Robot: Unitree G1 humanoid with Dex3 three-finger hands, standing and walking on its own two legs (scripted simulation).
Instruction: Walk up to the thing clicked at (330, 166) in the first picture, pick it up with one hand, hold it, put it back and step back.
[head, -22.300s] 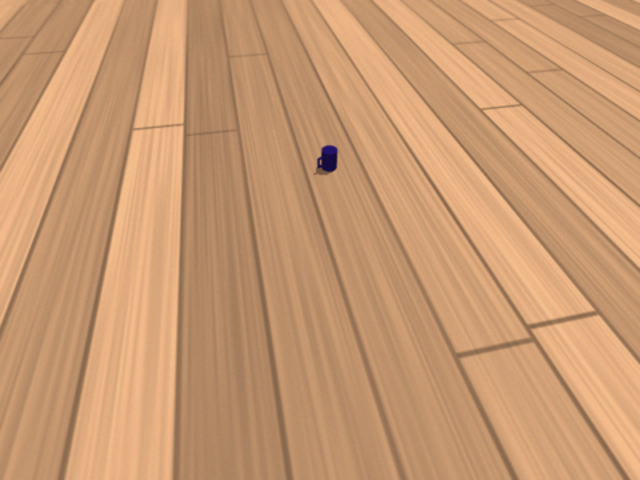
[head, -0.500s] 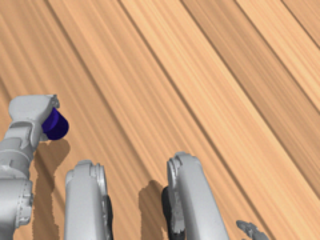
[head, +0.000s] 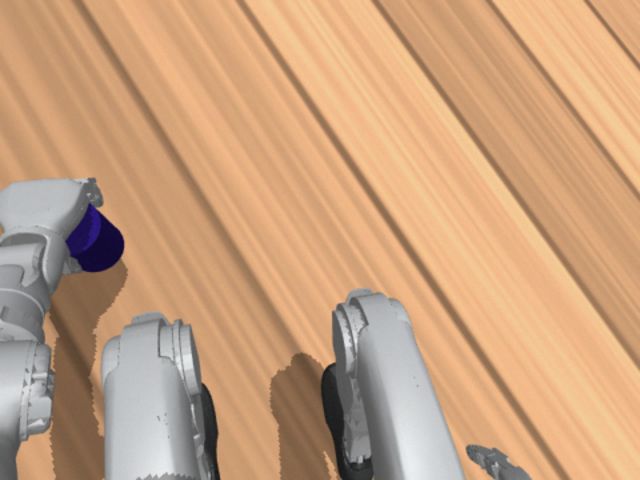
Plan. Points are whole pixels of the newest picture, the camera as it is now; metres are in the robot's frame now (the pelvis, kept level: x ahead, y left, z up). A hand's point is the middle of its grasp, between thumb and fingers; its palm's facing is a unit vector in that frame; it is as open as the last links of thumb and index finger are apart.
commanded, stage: lower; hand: left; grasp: from above
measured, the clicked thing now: (73, 246) +0.43 +0.29 -0.22
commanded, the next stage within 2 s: rest in 0.38 s
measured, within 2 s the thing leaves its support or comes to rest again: rests again in 0.78 s
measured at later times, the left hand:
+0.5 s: hand (83, 246) +0.44 +0.28 -0.23, palm faces -0.46 -0.05 -0.88, open 10.5 cm
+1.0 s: hand (89, 245) +0.44 +0.29 -0.26, palm faces -0.46 -0.08 -0.88, open 10.5 cm
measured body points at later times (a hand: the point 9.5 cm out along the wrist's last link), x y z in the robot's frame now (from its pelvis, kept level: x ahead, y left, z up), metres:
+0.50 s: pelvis +0.00 +0.00 -0.04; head +0.24 +0.06 +0.33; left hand +0.46 +0.28 -0.18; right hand +0.06 -0.28 -0.15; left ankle +0.09 +0.13 -0.33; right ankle +0.09 -0.13 -0.33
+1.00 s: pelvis +0.00 +0.00 -0.07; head +0.24 +0.07 +0.31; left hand +0.46 +0.29 -0.21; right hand +0.05 -0.28 -0.16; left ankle +0.09 +0.13 -0.33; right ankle +0.09 -0.13 -0.33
